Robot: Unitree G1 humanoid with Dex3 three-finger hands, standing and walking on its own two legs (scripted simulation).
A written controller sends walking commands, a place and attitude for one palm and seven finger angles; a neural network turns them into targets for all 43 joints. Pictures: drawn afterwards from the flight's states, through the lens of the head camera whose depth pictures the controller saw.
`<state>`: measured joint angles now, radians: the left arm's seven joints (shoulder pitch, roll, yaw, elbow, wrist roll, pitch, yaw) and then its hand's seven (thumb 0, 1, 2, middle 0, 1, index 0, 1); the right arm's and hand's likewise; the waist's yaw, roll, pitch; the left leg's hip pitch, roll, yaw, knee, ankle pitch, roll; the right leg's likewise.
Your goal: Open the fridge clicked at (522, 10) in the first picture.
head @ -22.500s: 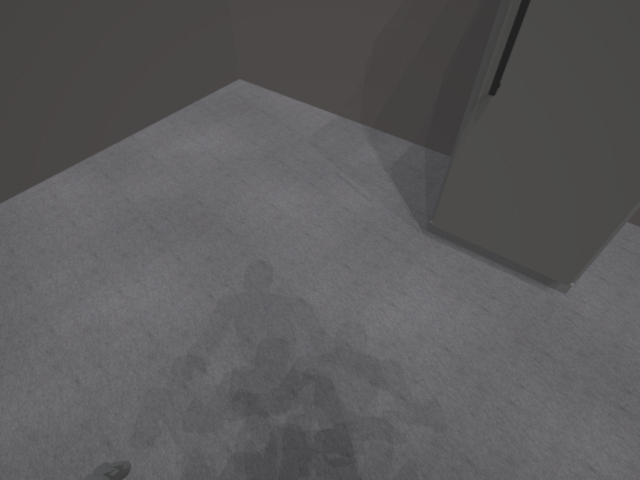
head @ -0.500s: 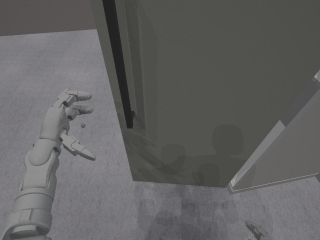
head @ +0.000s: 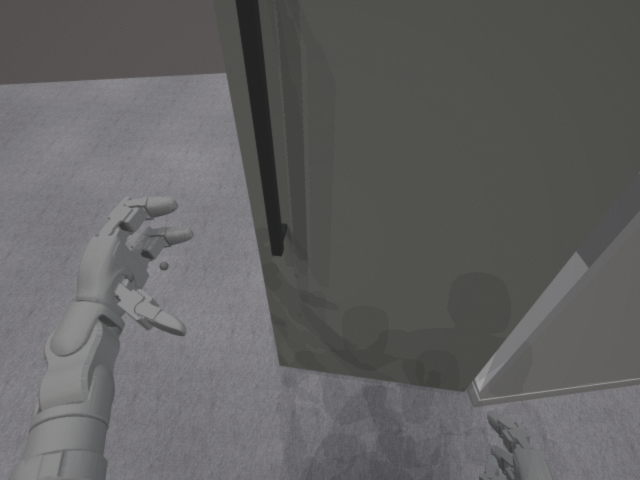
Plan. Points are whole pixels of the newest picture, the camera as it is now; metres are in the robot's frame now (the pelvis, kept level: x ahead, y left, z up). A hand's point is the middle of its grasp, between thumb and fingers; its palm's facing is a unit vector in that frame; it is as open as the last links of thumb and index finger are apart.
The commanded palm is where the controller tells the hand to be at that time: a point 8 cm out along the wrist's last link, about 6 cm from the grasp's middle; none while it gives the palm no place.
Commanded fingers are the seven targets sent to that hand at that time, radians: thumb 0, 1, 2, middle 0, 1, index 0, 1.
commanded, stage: draw the hand back to the body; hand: left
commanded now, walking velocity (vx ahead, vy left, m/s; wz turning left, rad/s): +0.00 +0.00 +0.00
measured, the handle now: (268, 130) +0.49 +0.12 +0.19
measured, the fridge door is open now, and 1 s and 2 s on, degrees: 75 75 75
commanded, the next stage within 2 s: step back with the hand held close in 1.48 s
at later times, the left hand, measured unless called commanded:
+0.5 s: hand (111, 288) +0.26 +0.24 +0.15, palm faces +0.19 -0.97 -0.16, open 14.3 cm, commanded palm +0.22 +0.29 +0.15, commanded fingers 0.00 -0.15 0.39 -0.24 -0.92 -0.24 -0.92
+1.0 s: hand (57, 296) +0.24 +0.27 +0.17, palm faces +0.42 -0.83 -0.36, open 9.8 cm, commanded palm +0.18 +0.31 +0.19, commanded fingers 0.00 0.75 0.83 -0.20 -0.38 -0.20 -0.38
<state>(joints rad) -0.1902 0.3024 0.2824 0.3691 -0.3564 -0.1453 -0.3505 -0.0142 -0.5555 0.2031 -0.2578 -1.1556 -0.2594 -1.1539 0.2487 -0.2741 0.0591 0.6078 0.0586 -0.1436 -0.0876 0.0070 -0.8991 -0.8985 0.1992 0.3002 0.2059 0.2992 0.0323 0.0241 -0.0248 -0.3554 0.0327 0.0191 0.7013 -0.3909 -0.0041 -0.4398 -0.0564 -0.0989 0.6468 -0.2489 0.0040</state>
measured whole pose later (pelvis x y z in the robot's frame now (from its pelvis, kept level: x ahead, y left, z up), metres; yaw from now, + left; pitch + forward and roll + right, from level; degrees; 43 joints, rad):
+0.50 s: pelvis +0.01 +0.01 +0.01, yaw +0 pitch -2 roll -1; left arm 0.12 0.33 0.27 -0.07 -0.20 -0.01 -0.14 -0.01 -0.45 0.26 -0.25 -1.09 -0.25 -1.09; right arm 0.24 -0.26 0.06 0.60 0.02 -0.23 -0.09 0.01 -0.90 -0.90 0.20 0.30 0.21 0.30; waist 0.06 0.03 -0.02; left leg -0.19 0.02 0.03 0.57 -0.35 0.00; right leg -0.27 -0.06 -0.10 0.52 -0.21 0.02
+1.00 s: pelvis +0.03 +0.01 +0.02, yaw -1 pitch -4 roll -1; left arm 0.38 0.33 0.31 -0.31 -0.06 -0.06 0.08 0.00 0.40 0.67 -0.23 -0.59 -0.23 -0.59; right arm 0.23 -0.23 0.03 0.65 -0.01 -0.16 -0.07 0.01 -0.90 -0.90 0.20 0.30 0.21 0.30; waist 0.07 0.06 0.01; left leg -0.04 0.01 0.04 0.42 -0.31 0.01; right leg -0.15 -0.06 -0.08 0.41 -0.19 0.03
